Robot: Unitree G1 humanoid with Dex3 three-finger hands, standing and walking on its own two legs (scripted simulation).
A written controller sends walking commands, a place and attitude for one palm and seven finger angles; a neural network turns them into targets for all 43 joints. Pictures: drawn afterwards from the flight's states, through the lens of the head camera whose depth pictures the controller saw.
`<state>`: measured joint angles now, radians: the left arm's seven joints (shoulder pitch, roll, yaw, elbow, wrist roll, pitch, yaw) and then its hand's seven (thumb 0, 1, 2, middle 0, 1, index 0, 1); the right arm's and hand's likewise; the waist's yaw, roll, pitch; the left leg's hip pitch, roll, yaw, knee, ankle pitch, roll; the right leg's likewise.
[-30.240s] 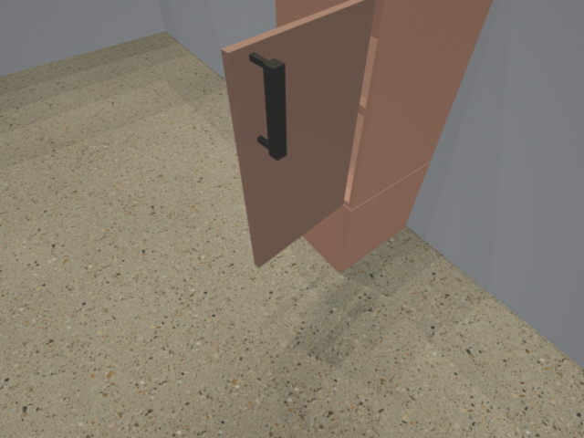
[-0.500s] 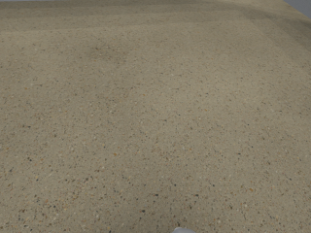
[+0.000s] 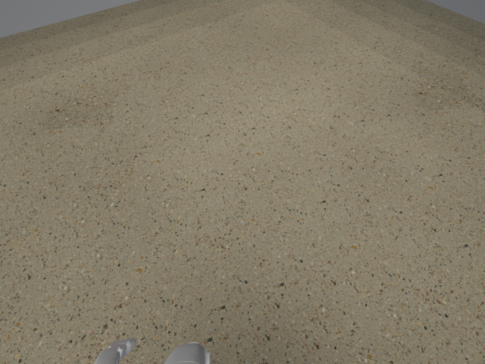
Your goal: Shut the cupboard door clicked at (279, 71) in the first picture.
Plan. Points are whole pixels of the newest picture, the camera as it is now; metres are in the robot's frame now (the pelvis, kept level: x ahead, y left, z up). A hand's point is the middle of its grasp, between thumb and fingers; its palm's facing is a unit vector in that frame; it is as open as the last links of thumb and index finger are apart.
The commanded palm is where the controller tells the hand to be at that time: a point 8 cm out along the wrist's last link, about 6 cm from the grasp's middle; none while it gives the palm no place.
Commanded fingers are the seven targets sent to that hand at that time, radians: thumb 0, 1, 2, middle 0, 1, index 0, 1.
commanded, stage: turn to face it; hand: left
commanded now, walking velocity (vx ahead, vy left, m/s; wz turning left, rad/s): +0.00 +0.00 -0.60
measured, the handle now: out of the picture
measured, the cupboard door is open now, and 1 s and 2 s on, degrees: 59 59 59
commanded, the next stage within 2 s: none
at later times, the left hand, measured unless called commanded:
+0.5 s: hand (158, 331) +0.20 +0.18 -0.16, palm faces -0.31 -0.92 -0.25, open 7.4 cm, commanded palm none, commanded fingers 0.00 0.90 0.90 -0.20 -0.30 -0.20 -0.30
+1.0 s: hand (184, 307) +0.24 +0.13 -0.17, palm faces -0.54 -0.82 -0.19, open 7.4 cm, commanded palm none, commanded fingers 0.00 0.90 0.90 -0.20 -0.30 -0.20 -0.30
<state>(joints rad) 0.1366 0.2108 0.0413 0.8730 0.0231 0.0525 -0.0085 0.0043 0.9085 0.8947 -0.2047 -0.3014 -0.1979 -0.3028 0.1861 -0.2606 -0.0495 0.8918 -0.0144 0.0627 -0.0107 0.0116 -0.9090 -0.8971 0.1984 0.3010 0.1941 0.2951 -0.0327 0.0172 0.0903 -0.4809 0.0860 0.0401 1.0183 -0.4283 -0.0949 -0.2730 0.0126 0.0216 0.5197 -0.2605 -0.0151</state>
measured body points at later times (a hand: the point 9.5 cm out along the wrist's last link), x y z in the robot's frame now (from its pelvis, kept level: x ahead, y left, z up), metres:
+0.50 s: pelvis +0.02 +0.00 -0.01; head +0.06 -0.01 +0.44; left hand +0.21 +0.22 -0.14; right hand -0.02 -0.26 -0.15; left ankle +0.03 +0.14 -0.74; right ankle -0.03 -0.11 -0.73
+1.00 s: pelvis +0.05 +0.01 +0.00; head +0.11 +0.01 +0.45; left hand +0.27 +0.18 -0.16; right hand -0.02 -0.25 -0.12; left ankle +0.11 +0.10 -0.74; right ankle -0.06 -0.08 -0.66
